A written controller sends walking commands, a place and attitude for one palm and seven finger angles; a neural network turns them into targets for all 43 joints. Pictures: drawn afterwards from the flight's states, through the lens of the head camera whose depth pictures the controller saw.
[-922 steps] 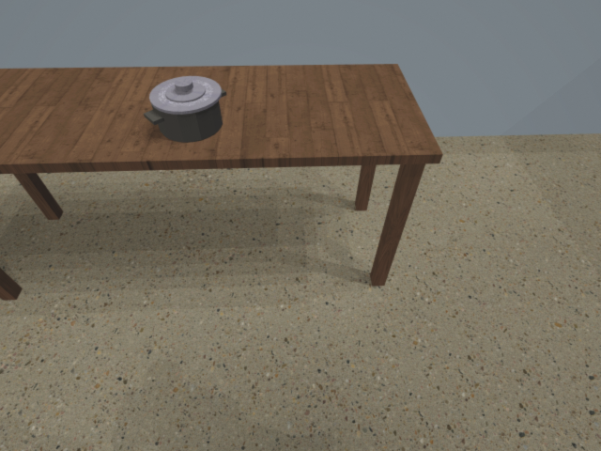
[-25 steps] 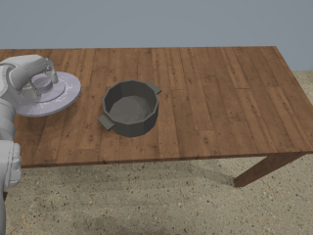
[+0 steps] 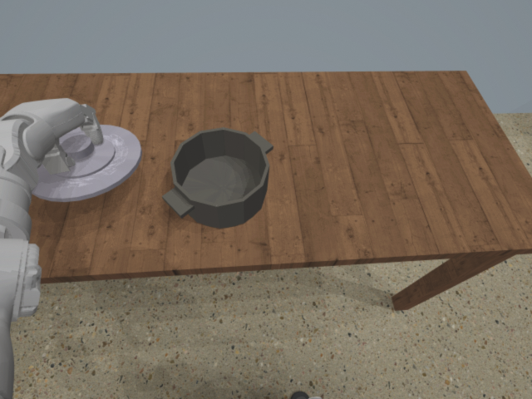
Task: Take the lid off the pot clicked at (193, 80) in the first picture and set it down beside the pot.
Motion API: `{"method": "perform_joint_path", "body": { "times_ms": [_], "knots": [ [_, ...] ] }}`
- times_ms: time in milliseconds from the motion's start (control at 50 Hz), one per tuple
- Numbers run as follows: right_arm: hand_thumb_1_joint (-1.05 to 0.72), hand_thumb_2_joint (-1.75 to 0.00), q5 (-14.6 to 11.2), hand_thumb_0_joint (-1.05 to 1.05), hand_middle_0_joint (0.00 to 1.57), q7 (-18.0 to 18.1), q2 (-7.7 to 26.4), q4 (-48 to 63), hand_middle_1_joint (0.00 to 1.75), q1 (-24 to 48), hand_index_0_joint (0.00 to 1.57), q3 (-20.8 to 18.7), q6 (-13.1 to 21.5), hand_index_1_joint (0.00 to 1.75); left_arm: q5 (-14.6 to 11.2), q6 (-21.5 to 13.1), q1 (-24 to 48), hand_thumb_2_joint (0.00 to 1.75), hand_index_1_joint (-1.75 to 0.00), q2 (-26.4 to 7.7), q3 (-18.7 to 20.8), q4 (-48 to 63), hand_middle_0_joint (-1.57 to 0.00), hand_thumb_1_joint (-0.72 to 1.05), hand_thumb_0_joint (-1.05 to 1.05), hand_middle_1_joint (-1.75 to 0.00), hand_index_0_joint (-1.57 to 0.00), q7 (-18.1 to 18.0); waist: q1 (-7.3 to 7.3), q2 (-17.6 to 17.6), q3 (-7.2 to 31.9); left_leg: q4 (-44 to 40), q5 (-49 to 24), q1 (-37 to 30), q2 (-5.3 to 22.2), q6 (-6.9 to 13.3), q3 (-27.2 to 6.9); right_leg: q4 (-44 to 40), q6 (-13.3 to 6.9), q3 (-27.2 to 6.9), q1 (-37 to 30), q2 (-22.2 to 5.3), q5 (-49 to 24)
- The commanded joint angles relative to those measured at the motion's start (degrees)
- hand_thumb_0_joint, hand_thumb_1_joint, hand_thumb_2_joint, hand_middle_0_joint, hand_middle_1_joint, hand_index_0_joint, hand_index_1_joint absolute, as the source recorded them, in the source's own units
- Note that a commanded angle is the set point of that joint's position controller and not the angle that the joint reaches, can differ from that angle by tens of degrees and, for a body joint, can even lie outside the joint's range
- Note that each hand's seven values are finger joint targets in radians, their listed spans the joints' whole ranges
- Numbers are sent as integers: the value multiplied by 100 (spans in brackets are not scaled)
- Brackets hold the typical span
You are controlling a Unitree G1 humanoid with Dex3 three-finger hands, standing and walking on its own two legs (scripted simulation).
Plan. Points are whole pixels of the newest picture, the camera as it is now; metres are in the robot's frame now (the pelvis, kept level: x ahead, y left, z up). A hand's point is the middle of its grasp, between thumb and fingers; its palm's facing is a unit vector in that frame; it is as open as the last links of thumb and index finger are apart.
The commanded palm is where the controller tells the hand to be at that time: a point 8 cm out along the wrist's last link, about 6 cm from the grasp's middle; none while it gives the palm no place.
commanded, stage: lower the lid onto the table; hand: left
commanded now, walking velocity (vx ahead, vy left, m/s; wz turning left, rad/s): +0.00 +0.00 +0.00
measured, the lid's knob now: (77, 147) +0.51 +0.27 +0.04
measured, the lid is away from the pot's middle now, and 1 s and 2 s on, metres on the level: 0.23 0.23 0.23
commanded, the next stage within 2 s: open the fingers wide in 1.30 s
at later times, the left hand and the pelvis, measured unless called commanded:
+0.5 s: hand (66, 170) +0.47 +0.29 +0.03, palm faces -0.51 -0.08 -0.86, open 7.8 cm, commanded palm +0.51 +0.28 +0.09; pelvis +0.00 +0.00 -0.01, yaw +0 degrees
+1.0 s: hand (75, 183) +0.46 +0.28 +0.00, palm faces -0.52 -0.07 -0.85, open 7.8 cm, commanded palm +0.52 +0.28 +0.06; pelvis -0.01 +0.00 -0.02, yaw -1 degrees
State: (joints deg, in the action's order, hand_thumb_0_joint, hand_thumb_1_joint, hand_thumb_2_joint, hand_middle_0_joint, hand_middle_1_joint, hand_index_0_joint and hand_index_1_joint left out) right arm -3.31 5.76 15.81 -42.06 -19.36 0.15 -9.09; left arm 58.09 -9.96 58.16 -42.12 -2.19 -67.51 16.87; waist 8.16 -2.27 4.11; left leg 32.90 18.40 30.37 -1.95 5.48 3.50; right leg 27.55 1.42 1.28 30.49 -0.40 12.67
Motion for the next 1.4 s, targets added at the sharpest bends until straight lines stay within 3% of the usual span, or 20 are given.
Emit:
{"method": "perform_joint_path", "body": {
  "times_ms": [0, 120, 240, 260, 360, 480, 560, 620, 740, 820, 920, 980, 1060, 1120, 1180, 1220, 1280, 1300, 1360, 1380],
  "knots": [
    [-90, -90, -6, 0, 20, 103, 1145, 199, 30, -845, 20, -343, 51, 30, -58, 41, 3049, 100, -104, -1969, 409, 1059, -110, 67, 0, -119, -72, -364, 23, -526, 2603, 109, -3444, -2182, 298, -245, -543, 59, -393, 166, -227, 274, -1498],
    [-90, -90, 17, 0, 20, 195, 1140, 255, 30, -954, 20, -333, 79, 30, -38, -119, 3082, 100, -104, -2466, 737, 1404, -110, 67, 0, -119, -72, -333, -10, -810, 3016, 259, -3758, -2272, 288, -238, -518, 172, -390, 140, -317, 273, -1714],
    [-90, -90, 56, 0, 20, 132, 1113, 196, 30, -1039, 20, -406, 16, 30, -43, -176, 2827, 100, -104, -2111, 620, 1391, -110, 67, 0, -119, -72, -329, 0, -1002, 2999, 447, -4599, -2575, 355, -354, -608, 219, -393, 194, 116, 330, -1706],
    [-90, -90, 45, 0, 20, 124, 1131, 175, 30, -1039, 20, -379, -16, 30, -60, -147, 2742, 100, -104, -2165, 640, 1185, -110, 67, 0, -119, -72, -335, 8, -933, 2783, 450, -4350, -2392, 352, -353, -599, 231, -386, 207, 160, 331, -1579],
    [-90, -90, 57, 0, 20, 115, 1136, 104, 30, -1093, 20, -409, -76, 30, -98, -176, 2873, 100, -104, -1878, 424, 1311, -110, 67, 0, -119, -72, -306, 104, -860, 2884, 538, -4271, -2402, 363, -316, -581, 284, -382, 197, 289, 353, -1600],
    [-90, -90, 65, 0, 20, 143, 1133, 161, 30, -1090, 20, -367, -83, 30, -63, -259, 2771, 100, -104, -2305, 757, 1342, -110, 67, 0, -119, -72, -401, 40, -840, 2985, 585, -4026, -2167, 329, -286, -573, 387, -397, 188, 153, 354, -1584],
    [-90, -90, 75, 0, 20, 134, 1120, 163, 30, -1071, 20, -358, -88, 30, 13, -259, 2894, 100, -104, -2259, 692, 1480, -110, 67, 0, -119, -72, -526, 47, -1195, 3010, 657, -4091, -2245, 357, -344, -590, 463, -411, 211, 367, 349, -1481],
    [-90, -90, 61, 0, 20, 124, 1141, 208, 30, -1071, 20, -322, -111, 30, -1, -204, 2634, 100, -104, -2286, 712, 1103, -110, 67, 0, -119, -72, -582, 82, -770, 2812, 707, -3598, -1812, 318, -282, -543, 512, -391, 219, 345, 364, -1380],
    [-90, -90, 88, 0, 20, 141, 1126, 200, 30, -1116, 20, -347, -128, 30, 38, -250, 2877, 100, -104, -2252, 701, 1427, -110, 67, 0, -119, -72, -554, 94, -1166, 3181, 846, -4041, -2152, 360, -336, -599, 626, -409, 225, 574, 364, -1415],
    [-90, -90, 82, 0, 20, 136, 1139, 167, 30, -1177, 20, -346, -155, 30, -20, -220, 2716, 100, -104, -2021, 553, 1117, -110, 67, 0, -119, -72, -546, 189, -784, 2955, 895, -3617, -1792, 337, -271, -560, 666, -382, 247, 638, 397, -1300],
    [-90, -90, 79, 0, 20, 151, 1146, 147, 30, -1223, 20, -318, -170, 30, 76, -276, 2875, 100, -104, -2086, 534, 1154, -110, 67, 0, -119, -72, -600, 226, -1036, 2945, 971, -3415, -1728, 350, -310, -604, 785, -410, 268, 927, 409, -1050],
    [-90, -90, 75, 0, 20, 170, 1174, 180, 30, -1253, 20, -269, -171, 30, 70, -283, 2833, 100, -104, -2294, 617, 985, -110, 67, 0, -119, -72, -641, 249, -854, 2881, 1019, -3015, -1334, 318, -247, -548, 859, -397, 246, 832, 412, -1012],
    [-90, -90, 97, 0, 20, 179, 1156, 189, 30, -1321, 20, -283, -152, 30, 142, -306, 3094, 100, -104, -2416, 689, 1380, -110, 67, 0, -119, -72, -727, 219, -1409, 3290, 1126, -3504, -1746, 363, -352, -627, 962, -422, 263, 984, 407, -1060],
    [-90, -90, 102, 0, 20, 178, 1177, 212, 30, -1315, 20, -255, -176, 30, 113, -211, 2950, 100, -104, -2371, 661, 1072, -110, 67, 0, -119, -72, -786, 292, -1055, 3181, 1172, -3164, -1399, 338, -283, -575, 1003, -388, 268, 978, 423, -1032],
    [-90, -90, 104, 0, 20, 147, 1178, 149, 30, -1363, 20, -265, -194, 30, 165, -133, 2999, 100, -104, -2122, 508, 953, -110, 67, 0, -119, -72, -797, 314, -1191, 3056, 1228, -3366, -1461, 384, -351, -650, 1062, -402, 328, 1291, 439, -918],
    [-90, -90, 88, 0, 20, 136, 1200, 194, 30, -1365, 20, -225, -213, 30, 204, -85, 2832, 100, -104, -2340, 624, 654, -110, 67, 0, -119, -72, -809, 307, -950, 2915, 1282, -2995, -1087, 334, -286, -579, 1104, -398, 296, 1208, 457, -869],
    [-90, -90, 107, 0, 20, 121, 1194, 203, 30, -1420, 20, -240, -236, 30, 268, -79, 2934, 100, -104, -2292, 589, 737, -110, 67, 0, -119, -72, -776, 287, -1179, 3063, 1359, -3277, -1178, 347, -327, -623, 1184, -416, 310, 1313, 465, -915],
    [-90, -90, 94, 0, 20, 115, 1168, 196, 30, -1416, 20, -243, -244, 30, 279, -49, 2856, 100, -104, -2077, 439, 546, -110, 67, 0, -119, -72, -762, 347, -1117, 2995, 1412, -3292, -1160, 354, -332, -626, 1215, -412, 328, 1443, 482, -880],
    [-90, -90, 106, 0, 20, 121, 1185, 234, 30, -1441, 20, -227, -272, 30, 272, -63, 2865, 100, -104, -2250, 532, 519, -110, 67, 0, -119, -72, -707, 360, -967, 3073, 1485, -3206, -958, 336, -278, -590, 1272, -387, 299, 1358, 492, -940],
    [-90, -90, 75, 0, 20, 28, 1049, 419, 30, -1404, 20, -299, -286, 30, 192, -54, 1639, 100, -104, -1809, 584, 317, -110, 67, 0, -119, -72, -667, 12, -961, 3174, 1427, -3604, -1109, 279, -390, -640, 1307, -454, 365, 1233, 500, -1003]
  ]
}}
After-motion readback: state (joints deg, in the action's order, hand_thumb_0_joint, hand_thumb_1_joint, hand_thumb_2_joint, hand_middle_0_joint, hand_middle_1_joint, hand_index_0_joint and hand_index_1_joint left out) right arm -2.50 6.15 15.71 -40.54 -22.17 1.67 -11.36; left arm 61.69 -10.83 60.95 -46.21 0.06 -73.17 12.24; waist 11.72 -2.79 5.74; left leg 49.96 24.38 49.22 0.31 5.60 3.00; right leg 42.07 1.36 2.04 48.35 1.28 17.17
